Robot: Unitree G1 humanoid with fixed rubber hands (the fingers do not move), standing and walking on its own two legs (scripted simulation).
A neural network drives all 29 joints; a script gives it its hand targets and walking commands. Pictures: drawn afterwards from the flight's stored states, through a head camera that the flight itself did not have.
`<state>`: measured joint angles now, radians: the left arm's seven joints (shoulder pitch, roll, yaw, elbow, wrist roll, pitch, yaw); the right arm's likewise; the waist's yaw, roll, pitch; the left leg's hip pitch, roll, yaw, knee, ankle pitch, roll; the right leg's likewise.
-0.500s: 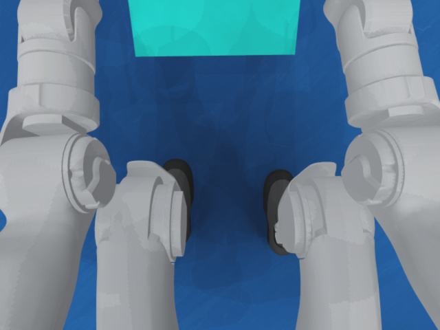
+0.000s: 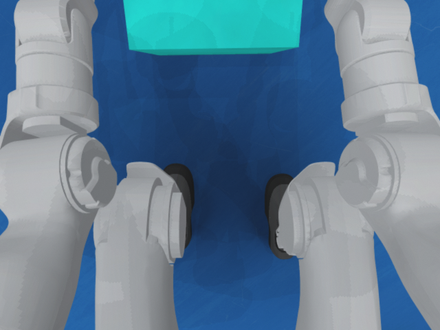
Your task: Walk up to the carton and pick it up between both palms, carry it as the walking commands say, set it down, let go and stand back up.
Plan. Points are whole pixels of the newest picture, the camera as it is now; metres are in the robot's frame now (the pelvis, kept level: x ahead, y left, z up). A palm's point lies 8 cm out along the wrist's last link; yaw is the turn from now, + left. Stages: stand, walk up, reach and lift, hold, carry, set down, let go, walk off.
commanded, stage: set down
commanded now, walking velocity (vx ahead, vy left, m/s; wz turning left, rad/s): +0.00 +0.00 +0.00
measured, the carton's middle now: out of the picture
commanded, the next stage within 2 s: none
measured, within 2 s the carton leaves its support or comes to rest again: neither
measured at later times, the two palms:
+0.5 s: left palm out of the picture +0.55 +0.21 -0.18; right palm out of the picture +0.57 -0.10 -0.19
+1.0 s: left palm out of the picture +0.53 +0.22 -0.20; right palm out of the picture +0.55 -0.11 -0.20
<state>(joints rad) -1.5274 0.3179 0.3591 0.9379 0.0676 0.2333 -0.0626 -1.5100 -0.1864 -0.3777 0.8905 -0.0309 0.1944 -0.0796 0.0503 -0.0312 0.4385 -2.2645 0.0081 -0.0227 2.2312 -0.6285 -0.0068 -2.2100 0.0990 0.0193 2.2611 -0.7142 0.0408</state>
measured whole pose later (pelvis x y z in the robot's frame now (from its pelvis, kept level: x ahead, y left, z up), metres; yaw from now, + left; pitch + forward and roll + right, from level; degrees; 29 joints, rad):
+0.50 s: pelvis +0.00 +0.00 +0.00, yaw +0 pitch +36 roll -1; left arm -1.55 0.32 0.39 0.98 0.10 0.20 -0.08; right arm -1.53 -0.18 -0.40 0.92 -0.08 0.18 -0.06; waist 0.05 -0.04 0.47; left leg -2.25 0.01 -0.02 2.25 -0.64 -0.01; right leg -2.20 0.10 0.02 2.28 -0.72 0.04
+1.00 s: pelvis -0.01 +0.00 +0.00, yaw +0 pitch +34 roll -1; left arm -1.54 0.40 0.28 1.12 -0.02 0.09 0.02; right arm -1.53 -0.26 -0.19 1.03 0.06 0.11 -0.12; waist 0.04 -0.03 0.52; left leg -2.22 0.00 -0.04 2.25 -0.62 -0.02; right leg -2.17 0.10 0.01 2.28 -0.70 0.04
